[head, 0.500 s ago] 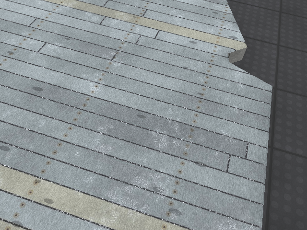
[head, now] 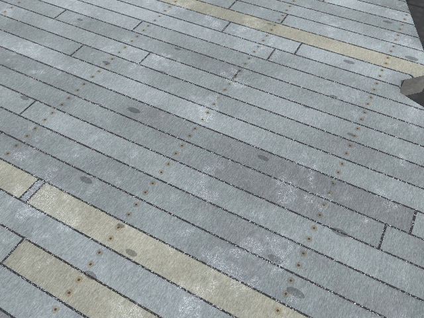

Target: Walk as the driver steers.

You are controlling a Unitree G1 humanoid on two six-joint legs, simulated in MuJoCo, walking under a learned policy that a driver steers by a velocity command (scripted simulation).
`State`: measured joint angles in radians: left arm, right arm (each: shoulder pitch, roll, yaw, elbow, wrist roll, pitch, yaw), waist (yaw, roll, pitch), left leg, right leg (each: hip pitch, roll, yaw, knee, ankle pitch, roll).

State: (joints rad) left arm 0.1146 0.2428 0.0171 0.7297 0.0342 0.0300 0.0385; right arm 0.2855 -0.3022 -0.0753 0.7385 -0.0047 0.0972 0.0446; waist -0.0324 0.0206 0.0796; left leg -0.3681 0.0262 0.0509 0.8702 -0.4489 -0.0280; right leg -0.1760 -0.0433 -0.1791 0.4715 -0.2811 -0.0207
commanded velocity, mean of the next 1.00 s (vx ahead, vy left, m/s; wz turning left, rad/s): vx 0.00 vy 0.00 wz -0.20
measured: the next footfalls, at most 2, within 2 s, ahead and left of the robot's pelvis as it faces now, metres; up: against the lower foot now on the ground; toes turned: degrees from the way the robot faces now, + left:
left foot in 0.10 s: +0.02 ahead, +0.11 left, +0.00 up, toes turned +10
right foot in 0.70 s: +0.02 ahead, -0.07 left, +0.00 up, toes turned -11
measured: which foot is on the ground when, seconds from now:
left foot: up 0.00-0.08, down 0.10-0.70, up 0.72-1.00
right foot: down 0.00-0.10, up 0.12-0.68, down 0.70-1.00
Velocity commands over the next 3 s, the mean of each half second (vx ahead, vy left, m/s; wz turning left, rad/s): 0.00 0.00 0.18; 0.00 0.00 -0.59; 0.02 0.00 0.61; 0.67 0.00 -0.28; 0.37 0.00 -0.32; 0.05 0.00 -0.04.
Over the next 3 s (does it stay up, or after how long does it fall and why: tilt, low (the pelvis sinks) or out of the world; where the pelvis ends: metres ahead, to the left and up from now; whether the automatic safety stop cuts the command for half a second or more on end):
stays up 0.59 -0.08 0.00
